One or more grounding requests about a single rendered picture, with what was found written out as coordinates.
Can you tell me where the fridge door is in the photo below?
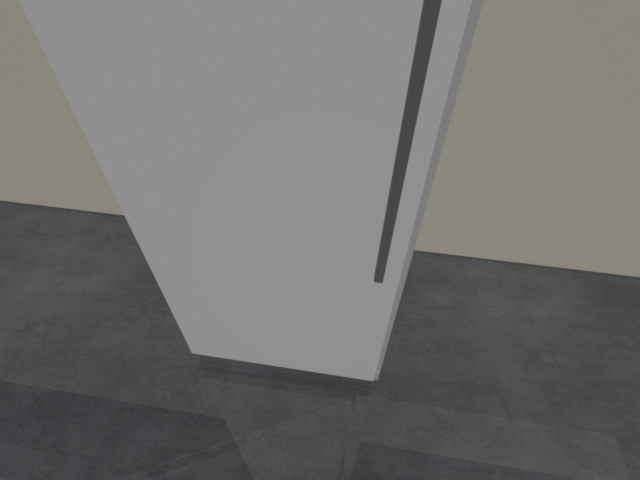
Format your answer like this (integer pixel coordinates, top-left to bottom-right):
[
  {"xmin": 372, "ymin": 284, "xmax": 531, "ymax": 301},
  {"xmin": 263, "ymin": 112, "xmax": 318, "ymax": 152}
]
[{"xmin": 19, "ymin": 0, "xmax": 472, "ymax": 381}]

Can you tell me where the handle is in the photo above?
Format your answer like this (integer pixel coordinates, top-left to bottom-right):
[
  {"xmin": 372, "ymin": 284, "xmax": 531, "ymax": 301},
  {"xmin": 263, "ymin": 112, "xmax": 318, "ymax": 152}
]
[{"xmin": 374, "ymin": 0, "xmax": 442, "ymax": 283}]

